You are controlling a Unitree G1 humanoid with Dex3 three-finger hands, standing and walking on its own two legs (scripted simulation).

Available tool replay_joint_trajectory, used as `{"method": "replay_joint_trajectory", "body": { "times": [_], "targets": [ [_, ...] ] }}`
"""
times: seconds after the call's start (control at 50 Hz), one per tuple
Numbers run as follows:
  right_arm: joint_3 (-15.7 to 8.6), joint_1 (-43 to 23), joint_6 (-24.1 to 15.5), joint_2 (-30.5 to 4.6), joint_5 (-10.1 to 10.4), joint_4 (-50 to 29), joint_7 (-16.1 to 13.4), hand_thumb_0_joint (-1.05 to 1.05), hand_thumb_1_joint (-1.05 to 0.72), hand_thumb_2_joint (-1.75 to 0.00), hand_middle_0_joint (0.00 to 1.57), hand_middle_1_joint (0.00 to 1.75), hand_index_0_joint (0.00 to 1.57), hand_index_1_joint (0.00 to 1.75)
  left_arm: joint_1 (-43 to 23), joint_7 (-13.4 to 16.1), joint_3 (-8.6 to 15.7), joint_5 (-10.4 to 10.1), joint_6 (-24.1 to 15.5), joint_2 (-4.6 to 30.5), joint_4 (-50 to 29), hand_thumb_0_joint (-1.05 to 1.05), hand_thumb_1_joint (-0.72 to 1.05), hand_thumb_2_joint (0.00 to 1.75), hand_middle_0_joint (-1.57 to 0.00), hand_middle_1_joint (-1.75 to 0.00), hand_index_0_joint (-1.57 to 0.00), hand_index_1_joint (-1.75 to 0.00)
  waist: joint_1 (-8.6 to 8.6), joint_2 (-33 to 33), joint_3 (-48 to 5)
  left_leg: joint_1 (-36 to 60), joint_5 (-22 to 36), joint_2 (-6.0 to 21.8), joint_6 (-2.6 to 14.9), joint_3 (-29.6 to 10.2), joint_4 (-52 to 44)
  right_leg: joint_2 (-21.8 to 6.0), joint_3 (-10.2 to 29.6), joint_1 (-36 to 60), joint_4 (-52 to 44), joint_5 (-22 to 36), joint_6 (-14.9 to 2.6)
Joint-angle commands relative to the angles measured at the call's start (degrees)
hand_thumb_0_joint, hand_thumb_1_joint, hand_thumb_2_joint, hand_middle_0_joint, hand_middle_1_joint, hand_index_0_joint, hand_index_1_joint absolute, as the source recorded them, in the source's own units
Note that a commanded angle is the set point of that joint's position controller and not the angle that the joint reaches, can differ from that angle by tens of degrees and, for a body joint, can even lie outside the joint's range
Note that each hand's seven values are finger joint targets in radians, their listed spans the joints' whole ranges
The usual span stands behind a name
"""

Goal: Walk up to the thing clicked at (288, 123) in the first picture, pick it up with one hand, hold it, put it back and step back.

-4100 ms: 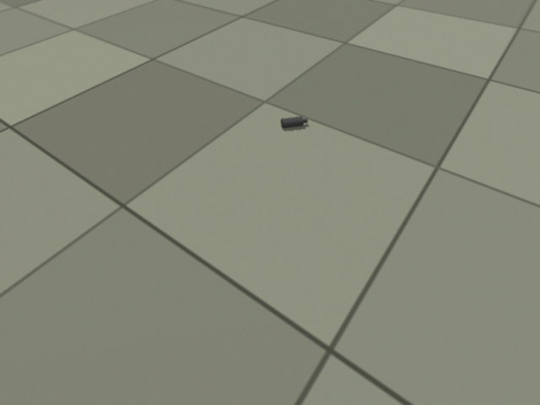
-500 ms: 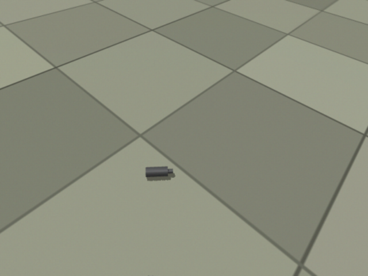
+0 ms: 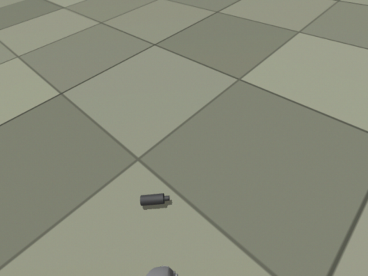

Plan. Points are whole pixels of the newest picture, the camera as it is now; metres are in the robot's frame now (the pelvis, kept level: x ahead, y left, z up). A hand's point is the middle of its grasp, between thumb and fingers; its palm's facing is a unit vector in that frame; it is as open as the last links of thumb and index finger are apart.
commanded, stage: walk up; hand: left
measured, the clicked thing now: (155, 199) +0.65 +0.29 -0.74
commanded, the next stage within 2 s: none
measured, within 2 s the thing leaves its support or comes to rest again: neither
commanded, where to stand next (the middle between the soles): +0.26 -0.01 m, yaw +3 degrees
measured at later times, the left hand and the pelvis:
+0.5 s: hand (110, 262) +0.19 +0.25 -0.16, palm faces +0.03 -0.94 -0.34, open 7.4 cm; pelvis +0.14 -0.02 -0.01, yaw +3 degrees
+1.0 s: hand (110, 257) +0.20 +0.25 -0.16, palm faces +0.07 -0.91 -0.42, open 7.4 cm; pelvis +0.14 -0.04 -0.02, yaw +5 degrees
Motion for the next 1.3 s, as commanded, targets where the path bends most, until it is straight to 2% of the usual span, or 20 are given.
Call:
{"method": "replay_joint_trajectory", "body": {
  "times": [0.0, 0.12, 0.2, 0.22, 0.24, 0.26, 0.36, 0.48, 0.54, 0.58, 0.6, 0.66, 0.78, 0.8, 0.84, 0.86, 0.94, 0.98, 1.08, 1.28],
  "targets": [
    [-3.2, 1.2, -1.0, -9.7, -0.6, -3.8, 0.3, 0.0, -0.9, -0.9, 0.2, 0.3, 0.2, 0.3, 2.3, 1.4, 4.9, 0.1, -1.7, 16.0, -4.4, 0.0, 0.9, 0.9, -0.2, -0.3, -0.2, -0.3, 1.13, -11.1, 1.2, -6.1, 2.2, 1.1, -1.19, -1.0, -9.0, -13.3, 15.0, 5.4, -19.7, -8.9, -10.43],
    [-2.8, -3.6, -2.0, -7.6, -0.6, -6.6, 0.7, 0.0, -0.9, -0.9, 0.2, 0.3, 0.2, 0.3, 3.9, 1.4, 4.2, 0.0, -1.4, 15.6, -5.4, 0.0, 0.9, 0.9, -0.2, -0.3, -0.2, -0.3, 1.88, -8.8, 0.2, 0.8, 6.8, -0.4, -0.35, 2.0, -21.8, -13.6, 10.5, 8.1, -14.6, 6.6, -9.73],
    [-4.0, 4.3, -2.6, -8.7, -0.5, -4.6, -0.2, 0.0, -0.9, -0.9, 0.2, 0.3, 0.2, 0.3, 1.9, 1.5, 2.5, -0.3, -0.9, 13.8, -6.2, 0.0, 0.9, 0.9, -0.2, -0.3, -0.2, -0.3, -4.15, -3.2, -2.7, 23.4, 9.5, -4.3, 1.99, 4.8, -28.6, -9.5, 3.6, -3.2, 0.4, 14.8, -6.17],
    [-5.0, 9.2, -2.8, -11.5, -0.9, -4.0, -0.9, 0.0, -0.9, -0.9, 0.2, 0.3, 0.2, 0.3, 3.2, 1.6, 1.5, -0.5, -0.9, 11.3, -6.6, 0.0, 0.9, 0.9, -0.2, -0.3, -0.2, -0.3, -6.46, 3.6, -6.7, 32.5, 3.4, 0.1, 4.72, -3.3, -31.5, -6.2, 0.9, -8.8, 13.8, 15.5, -3.63],
    [-6.0, 11.1, -2.8, -16.6, -1.5, -5.3, -1.9, 0.0, -0.9, -0.9, 0.2, 0.3, 0.2, 0.3, 4.4, 1.7, 0.7, -0.9, -0.6, 7.3, -7.1, 0.0, 0.9, 0.9, -0.2, -0.3, -0.2, -0.3, -6.7, 13.0, -8.4, 38.8, 5.0, 16.5, 10.7, -29.7, -37.5, 2.1, -0.2, -21.8, 28.2, -6.8, 0.58],
    [-6.5, 9.9, -2.4, -18.2, 0.5, -6.4, -1.9, 0.0, -0.9, -0.9, 0.2, 0.3, 0.2, 0.3, 4.5, 2.9, 2.5, -0.6, 0.5, 13.6, -5.7, 0.0, 0.9, 0.9, -0.2, -0.3, -0.2, -0.3, -6.18, 6.8, -7.7, 33.1, 6.5, 23.1, 17.36, -38.5, -40.8, 0.7, 5.5, -21.3, 33.4, -18.4, 0.14],
    [-3.9, -0.2, -2.0, -11.7, 0.5, -7.8, -2.5, 0.0, -0.9, -0.9, 0.2, 0.3, 0.2, 0.3, 7.1, 3.0, 2.0, -0.9, 1.4, 12.3, -1.5, 0.0, 0.9, 0.9, -0.2, -0.3, -0.2, -0.3, -0.71, 5.2, -1.9, 17.0, 27.1, 12.4, 11.35, -9.9, -37.1, -3.1, 8.1, -12.7, 28.0, -9.1, 0.92],
    [-2.5, -5.3, 0.2, -10.5, 0.2, -7.7, -2.3, 0.0, -0.9, -0.9, 0.2, 0.3, 0.2, 0.3, 3.3, 4.3, 1.3, -1.5, 0.5, 9.3, 1.2, 0.0, 0.9, 0.9, -0.2, -0.3, -0.2, -0.3, -0.98, 8.1, -6.1, 12.2, 41.9, 8.3, 10.3, -2.6, -26.5, 0.2, 2.5, -0.8, 8.8, 2.0, 2.46],
    [-1.6, -8.5, 2.4, -7.8, 1.3, -8.1, -1.8, 0.0, -0.9, -0.9, 0.2, 0.3, 0.2, 0.3, 3.0, 5.3, 2.3, -0.3, -0.6, 13.9, 2.9, 0.0, 0.9, 0.9, -0.2, -0.3, -0.2, -0.3, 1.17, -1.3, -7.1, 4.8, 17.0, 3.5, 4.19, -0.8, -16.0, -1.2, 5.9, 7.3, -2.1, 16.0, 0.91],
    [-1.5, -7.3, 4.0, -6.5, 1.1, -7.3, -2.2, 0.0, -0.9, -0.9, 0.2, 0.3, 0.2, 0.3, -1.5, 5.7, 3.4, -0.5, -0.7, 20.6, 1.3, 0.0, 0.9, 0.9, -0.2, -0.3, -0.2, -0.3, 0.04, -14.6, -7.1, 1.9, -15.2, -3.1, 0.31, -0.9, -2.7, -22.5, 31.9, 0.6, -10.7, 19.6, -11.85],
    [-2.3, -8.0, 4.6, -8.7, 0.5, -5.9, -2.4, 0.0, -0.9, -0.9, 0.2, 0.3, 0.2, 0.3, -4.6, 5.8, 3.0, -0.1, -0.6, 20.3, 0.7, 0.0, 0.9, 0.9, -0.2, -0.3, -0.2, -0.3, -0.67, -12.8, -5.0, 3.1, -16.4, -1.0, 0.16, -3.4, 1.1, -22.2, 33.0, -3.0, -10.1, 14.8, -13.35],
    [-2.8, -6.3, 4.9, -9.0, 0.8, -2.6, -1.8, 0.0, -0.9, -0.9, 0.2, 0.3, 0.2, 0.3, -8.7, 6.2, 2.5, 0.9, -0.3, 17.7, 1.2, 0.0, 0.9, 0.9, -0.2, -0.3, -0.2, -0.3, -2.11, -13.6, -4.6, 2.2, -10.3, -0.3, 0.26, -3.2, -1.9, -14.7, 23.1, -2.6, -7.8, 3.3, -8.98],
    [-3.0, -3.1, 3.9, -8.1, -0.6, 2.4, -1.1, 0.0, -0.9, -0.9, 0.2, 0.3, 0.2, 0.3, -12.1, 5.3, 2.0, 0.6, 1.4, 16.3, 1.6, 0.0, 0.9, 0.9, -0.2, -0.3, -0.2, -0.3, -2.93, -13.6, -6.9, 14.7, -3.7, -4.1, -0.07, 2.3, -23.9, -11.1, 17.0, -7.3, -3.4, -6.7, -5.99],
    [-3.2, -2.9, 3.6, -8.8, -1.1, 3.1, -1.3, 0.0, -0.9, -0.9, 0.2, 0.3, 0.2, 0.3, -10.9, 5.2, 1.2, 0.2, 1.8, 14.0, 2.0, 0.0, 0.9, 0.9, -0.2, -0.3, -0.2, -0.3, -2.94, -9.7, -6.6, 17.9, -3.5, -2.8, 0.77, -0.8, -28.5, -9.6, 15.4, -11.0, -0.1, -10.2, -3.95],
    [-4.3, -9.8, 3.3, -16.3, -1.4, 0.8, -1.0, 0.0, -0.9, -0.9, 0.2, 0.3, 0.2, 0.3, -12.9, 5.5, 1.3, -0.3, 2.1, 12.8, 2.9, 0.0, 0.9, 0.9, -0.2, -0.3, -0.2, -0.3, -3.04, 7.9, -1.6, 5.7, -24.8, 14.5, 10.29, -28.0, -43.2, 0.7, 5.2, -13.6, 15.7, -18.1, 1.19],
    [-3.9, -13.2, 3.1, -14.9, -1.6, 0.0, -1.0, 0.0, -0.9, -0.9, 0.2, 0.3, 0.2, 0.3, -12.4, 5.4, 1.6, 0.0, 1.9, 13.7, 3.9, 0.0, 0.9, 0.9, -0.2, -0.3, -0.2, -0.3, -1.63, 4.1, 1.0, 0.8, -20.3, 14.7, 11.28, -26.4, -42.8, -0.1, 7.3, -9.3, 17.9, -16.4, 1.26],
    [-1.1, -14.5, 2.5, -8.3, -0.4, 1.9, -1.2, 0.0, -0.9, -0.9, 0.2, 0.3, 0.2, 0.3, -6.8, 5.0, 1.3, -0.4, 0.0, 11.2, 8.4, 0.0, 0.9, 0.9, -0.2, -0.3, -0.2, -0.3, 1.81, 2.8, -5.1, 3.7, 7.5, 4.1, 2.97, -7.6, -28.0, -0.4, 7.1, 8.5, -2.8, 3.7, 0.49],
    [-1.0, -10.2, 3.2, -7.4, -0.3, 3.3, -1.3, 0.0, -0.9, -0.9, 0.2, 0.3, 0.2, 0.3, -12.1, 5.0, 1.3, 0.2, -0.1, 15.8, 7.4, 0.0, 0.9, 0.9, -0.2, -0.3, -0.2, -0.3, -2.44, -4.9, -6.1, 9.1, -4.3, -1.1, 0.51, -3.6, -25.2, -9.9, 21.6, 0.9, -9.0, -5.0, -3.8],
    [-0.9, -12.5, 2.7, -8.9, -0.4, 5.6, -0.9, 0.0, -0.9, -0.9, 0.2, 0.3, 0.2, 0.3, -13.6, 4.3, -0.6, -0.3, 0.4, 11.9, 9.1, 0.0, 0.9, 0.9, -0.2, -0.3, -0.2, -0.3, -0.99, -2.2, -2.3, 10.2, -8.0, 3.8, 2.87, -9.7, -36.5, -2.5, 11.3, -0.2, -7.5, -7.4, 0.06],
    [-0.6, -14.8, 2.3, -7.9, 0.0, 8.1, -1.5, 0.0, -0.9, -0.9, 0.2, 0.3, 0.2, 0.3, -14.1, 4.4, -1.2, -1.1, 0.2, 10.7, 12.8, 0.0, 0.9, 0.9, -0.2, -0.3, -0.2, -0.3, -0.97, -1.6, -6.6, 18.5, 13.5, 3.6, 1.11, -5.8, -38.6, -4.7, 9.7, 7.0, -9.9, 13.6, 1.1]
  ]
}}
